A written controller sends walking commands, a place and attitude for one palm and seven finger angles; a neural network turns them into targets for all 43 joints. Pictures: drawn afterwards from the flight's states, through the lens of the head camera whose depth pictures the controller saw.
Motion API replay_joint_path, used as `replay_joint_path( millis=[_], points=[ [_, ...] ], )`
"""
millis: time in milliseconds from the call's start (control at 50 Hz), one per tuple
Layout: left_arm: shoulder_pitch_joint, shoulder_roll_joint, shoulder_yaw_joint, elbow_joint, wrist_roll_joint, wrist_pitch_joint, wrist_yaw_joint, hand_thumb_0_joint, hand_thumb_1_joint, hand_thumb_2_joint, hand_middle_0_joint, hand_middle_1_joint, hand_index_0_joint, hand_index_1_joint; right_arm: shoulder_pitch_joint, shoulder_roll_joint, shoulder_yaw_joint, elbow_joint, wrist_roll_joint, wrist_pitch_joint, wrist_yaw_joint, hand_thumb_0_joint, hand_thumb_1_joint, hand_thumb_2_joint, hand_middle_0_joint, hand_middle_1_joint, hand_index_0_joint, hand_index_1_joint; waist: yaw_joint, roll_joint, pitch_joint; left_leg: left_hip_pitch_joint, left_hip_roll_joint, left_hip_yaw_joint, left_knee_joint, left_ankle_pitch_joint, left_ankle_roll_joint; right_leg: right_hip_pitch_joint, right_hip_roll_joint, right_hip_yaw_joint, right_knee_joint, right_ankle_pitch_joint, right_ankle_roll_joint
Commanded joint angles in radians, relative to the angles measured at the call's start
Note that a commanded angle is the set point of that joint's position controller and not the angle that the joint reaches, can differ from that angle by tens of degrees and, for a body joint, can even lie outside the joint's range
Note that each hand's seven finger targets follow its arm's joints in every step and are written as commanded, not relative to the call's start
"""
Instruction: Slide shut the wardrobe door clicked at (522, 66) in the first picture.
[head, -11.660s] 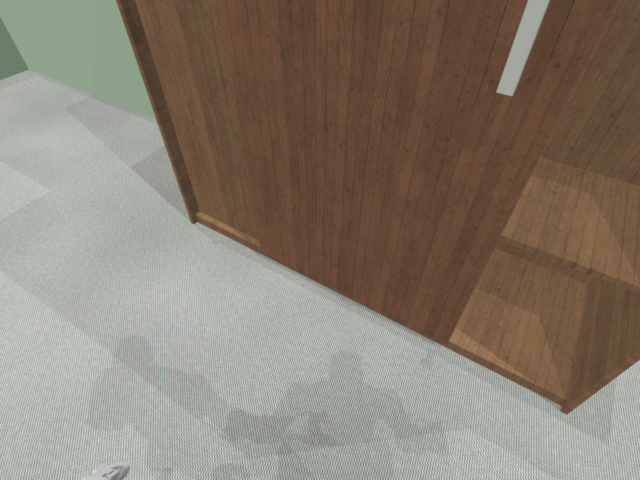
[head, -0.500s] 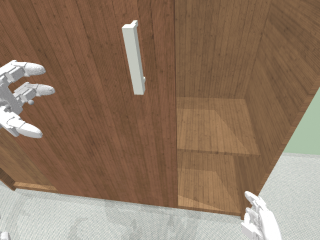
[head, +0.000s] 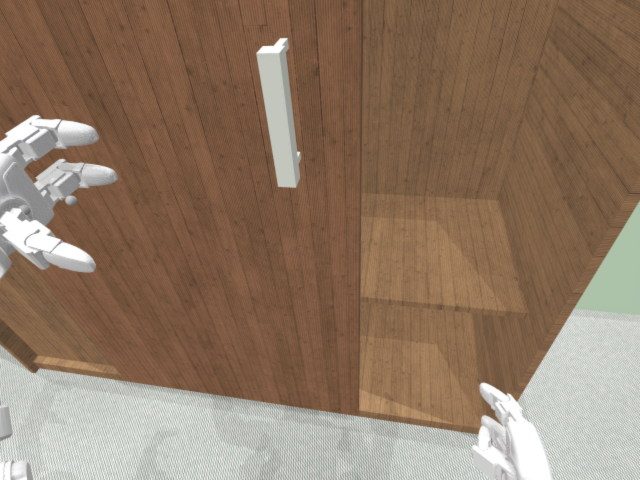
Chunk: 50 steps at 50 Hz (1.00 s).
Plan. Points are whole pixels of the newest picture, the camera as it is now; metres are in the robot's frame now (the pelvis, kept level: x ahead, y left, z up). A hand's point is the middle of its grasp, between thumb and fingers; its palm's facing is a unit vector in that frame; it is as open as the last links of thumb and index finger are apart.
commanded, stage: move the hooked fingers beside the handle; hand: left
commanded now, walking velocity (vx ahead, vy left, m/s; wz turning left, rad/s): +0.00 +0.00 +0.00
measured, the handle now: (285, 115) +0.49 +0.10 +0.26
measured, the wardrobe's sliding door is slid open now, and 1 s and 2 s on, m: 0.38 0.38 0.38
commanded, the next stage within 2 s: none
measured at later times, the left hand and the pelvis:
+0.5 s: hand (133, 178) +0.32 +0.23 +0.27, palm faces +0.01 -1.00 -0.10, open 14.0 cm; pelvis +0.00 +0.00 +0.00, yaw -1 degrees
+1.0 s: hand (187, 152) +0.37 +0.19 +0.27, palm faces +0.00 -1.00 -0.05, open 14.0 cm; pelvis +0.00 +0.00 +0.00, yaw -1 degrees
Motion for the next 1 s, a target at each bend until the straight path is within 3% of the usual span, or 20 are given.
replay_joint_path(
  millis=[0,40,100,160,220,280,340,380,420,460,520,560,600,640,700,720,780,820,900,980],
  points=[
    [-0.455,0.242,0.004,-0.219,-0.01,-0.077,0.017,0.0,-0.5,0.3,-0.3,-1.2,-0.3,-1.2,-0.177,-0.1,-0.04,-0.171,0.005,-0.076,-0.017,0.0,-0.9,-0.9,0.2,0.3,0.2,0.3,-0.032,0.027,-0.176,0.151,-0.03,-0.067,-0.055,0.119,0.039,-0.083,0.001,0.062,-0.086,0.157,0.018],
    [-0.46,0.237,0.003,-0.185,-0.008,-0.082,0.037,0.0,-0.5,0.3,-0.3,-1.2,-0.3,-1.2,-0.175,-0.102,-0.04,-0.154,0.001,-0.074,-0.017,0.0,-0.9,-0.9,0.2,0.3,0.2,0.3,-0.031,-0.01,-0.147,0.129,-0.029,-0.07,-0.059,0.103,0.038,-0.084,0.001,0.062,-0.095,0.141,0.017],
    [-0.445,0.261,0.036,-0.194,0.003,-0.068,0.056,0.0,-0.5,0.3,-0.3,-1.2,-0.3,-1.2,-0.184,-0.1,-0.041,-0.163,-0.003,-0.065,-0.012,0.0,-0.9,-0.9,0.2,0.3,0.2,0.3,-0.011,-0.01,-0.203,0.133,-0.032,-0.065,-0.056,0.155,0.04,-0.044,-0.004,0.062,-0.073,0.202,0.014],
    [-0.424,0.287,0.075,-0.15,0.006,-0.053,0.079,0.0,-0.5,0.3,-0.3,-1.2,-0.3,-1.2,-0.187,-0.103,-0.044,-0.158,-0.004,-0.048,-0.006,0.0,-0.9,-0.9,0.2,0.3,0.2,0.3,-0.003,-0.052,-0.195,0.1,-0.029,-0.056,-0.05,0.175,0.04,-0.019,-0.007,0.063,-0.072,0.232,0.018],
    [-0.416,0.255,0.051,-0.21,0.009,-0.055,0.087,0.0,-0.5,0.3,-0.3,-1.2,-0.3,-1.2,-0.195,-0.092,-0.044,-0.173,-0.002,-0.037,0.0,0.0,-0.9,-0.9,0.2,0.3,0.2,0.3,-0.001,-0.014,-0.231,0.118,-0.027,-0.044,-0.04,0.218,0.038,0.002,-0.01,0.065,-0.06,0.279,0.015],
    [-0.431,0.204,0.007,-0.219,0.006,-0.048,0.088,0.0,-0.5,0.3,-0.3,-1.2,-0.3,-1.2,-0.196,-0.092,-0.043,-0.176,-0.001,-0.033,-0.001,0.0,-0.9,-0.9,0.2,0.3,0.2,0.3,-0.015,-0.019,-0.222,0.135,-0.026,-0.045,-0.042,0.223,0.039,-0.018,-0.005,0.061,-0.056,0.296,0.016],
    [-0.424,0.189,-0.001,-0.2,0.005,-0.038,0.101,0.0,-0.5,0.3,-0.3,-1.2,-0.3,-1.2,-0.194,-0.097,-0.046,-0.168,-0.002,-0.026,-0.002,0.0,-0.9,-0.9,0.2,0.3,0.2,0.3,-0.015,-0.047,-0.195,0.118,-0.026,-0.046,-0.044,0.205,0.039,-0.03,-0.004,0.06,-0.063,0.279,0.018],
    [-0.446,0.201,0.007,-0.212,0.011,-0.027,0.113,0.0,-0.5,0.3,-0.3,-1.2,-0.3,-1.2,-0.197,-0.097,-0.048,-0.169,-0.003,-0.023,-0.004,0.0,-0.9,-0.9,0.2,0.3,0.2,0.3,-0.013,-0.029,-0.206,0.128,-0.027,-0.048,-0.044,0.215,0.039,-0.029,-0.005,0.061,-0.057,0.284,0.016],
    [-0.473,0.166,-0.032,-0.237,0.015,-0.03,0.129,0.0,-0.5,0.3,-0.3,-1.2,-0.3,-1.2,-0.201,-0.092,-0.047,-0.165,-0.003,-0.018,-0.005,0.0,-0.9,-0.9,0.2,0.3,0.2,0.3,-0.019,-0.032,-0.199,0.124,-0.026,-0.049,-0.043,0.21,0.037,-0.031,-0.006,0.059,-0.059,0.265,0.015],
    [-0.532,0.139,-0.063,-0.256,0.02,-0.032,0.142,0.0,-0.5,0.3,-0.3,-1.2,-0.3,-1.2,-0.207,-0.089,-0.046,-0.162,-0.003,-0.02,-0.007,0.0,-0.9,-0.9,0.2,0.3,0.2,0.3,-0.029,0.005,-0.206,0.148,-0.027,-0.05,-0.046,0.2,0.038,-0.044,-0.006,0.062,-0.062,0.255,0.013],
    [-0.546,0.139,-0.069,-0.178,0.025,-0.029,0.165,0.0,-0.5,0.3,-0.3,-1.2,-0.3,-1.2,-0.197,-0.094,-0.045,-0.141,-0.007,-0.011,-0.013,0.0,-0.9,-0.9,0.2,0.3,0.2,0.3,-0.031,-0.059,-0.177,0.12,-0.026,-0.056,-0.052,0.161,0.038,-0.049,-0.004,0.062,-0.075,0.211,0.016],
    [-0.58,0.144,-0.065,-0.178,0.032,-0.031,0.176,0.0,-0.5,0.3,-0.3,-1.2,-0.3,-1.2,-0.201,-0.095,-0.049,-0.142,-0.007,-0.013,-0.014,0.0,-0.9,-0.9,0.2,0.3,0.2,0.3,-0.032,-0.054,-0.204,0.135,-0.027,-0.053,-0.052,0.164,0.041,-0.043,-0.005,0.068,-0.075,0.22,0.016],
    [-0.618,0.105,-0.113,-0.171,0.044,-0.027,0.182,0.0,-0.5,0.3,-0.3,-1.2,-0.3,-1.2,-0.205,-0.089,-0.045,-0.144,-0.006,-0.009,-0.014,0.0,-0.9,-0.9,0.2,0.3,0.2,0.3,-0.036,-0.016,-0.211,0.143,-0.029,-0.052,-0.053,0.177,0.039,-0.044,-0.007,0.068,-0.067,0.234,0.013],
    [-0.616,0.136,-0.082,-0.122,0.045,-0.03,0.195,0.0,-0.5,0.3,-0.3,-1.2,-0.3,-1.2,-0.196,-0.095,-0.048,-0.135,-0.008,-0.002,-0.013,0.0,-0.9,-0.9,0.2,0.3,0.2,0.3,-0.032,-0.057,-0.207,0.125,-0.027,-0.053,-0.053,0.163,0.039,-0.033,-0.007,0.07,-0.077,0.224,0.014],
    [-0.672,0.097,-0.125,-0.104,0.054,-0.032,0.2,0.0,-0.5,0.3,-0.3,-1.2,-0.3,-1.2,-0.197,-0.09,-0.048,-0.136,-0.009,0.002,-0.013,0.0,-0.9,-0.9,0.2,0.3,0.2,0.3,-0.043,-0.061,-0.222,0.136,-0.028,-0.047,-0.051,0.179,0.042,-0.031,-0.008,0.071,-0.071,0.252,0.015],
    [-0.644,0.117,-0.103,-0.076,0.053,-0.036,0.207,0.0,-0.5,0.3,-0.3,-1.2,-0.3,-1.2,-0.19,-0.09,-0.049,-0.132,-0.01,0.006,-0.012,0.0,-0.9,-0.9,0.2,0.3,0.2,0.3,-0.035,-0.062,-0.212,0.119,-0.026,-0.046,-0.05,0.167,0.04,-0.026,-0.009,0.073,-0.078,0.233,0.014],
    [-0.68,0.102,-0.117,-0.077,0.06,-0.045,0.215,0.0,-0.5,0.3,-0.3,-1.2,-0.3,-1.2,-0.19,-0.089,-0.05,-0.139,-0.01,0.007,-0.01,0.0,-0.9,-0.9,0.2,0.3,0.2,0.3,-0.038,-0.071,-0.232,0.13,-0.026,-0.043,-0.051,0.196,0.043,-0.014,-0.009,0.075,-0.069,0.275,0.014],
    [-0.66,0.142,-0.076,-0.051,0.063,-0.051,0.225,0.0,-0.5,0.3,-0.3,-1.2,-0.3,-1.2,-0.178,-0.093,-0.053,-0.135,-0.014,0.014,-0.008,0.0,-0.9,-0.9,0.2,0.3,0.2,0.3,-0.027,-0.073,-0.247,0.118,-0.026,-0.039,-0.049,0.209,0.042,0.011,-0.01,0.076,-0.068,0.289,0.013],
    [-0.728,0.101,-0.125,-0.019,0.069,-0.057,0.224,0.0,-0.5,0.3,-0.3,-1.2,-0.3,-1.2,-0.171,-0.093,-0.057,-0.135,-0.01,0.016,-0.01,0.0,-0.9,-0.9,0.2,0.3,0.2,0.3,-0.048,-0.073,-0.228,0.122,-0.025,-0.032,-0.049,0.195,0.046,-0.015,-0.009,0.081,-0.073,0.286,0.017],
    [-0.762,0.114,-0.124,0.016,0.073,-0.07,0.23,0.0,-0.5,0.3,-0.3,-1.2,-0.3,-1.2,-0.157,-0.097,-0.06,-0.129,-0.009,0.017,-0.013,0.0,-0.9,-0.9,0.2,0.3,0.2,0.3,-0.053,-0.069,-0.233,0.117,-0.028,-0.03,-0.048,0.186,0.046,-0.011,-0.01,0.086,-0.08,0.283,0.018]
  ],
)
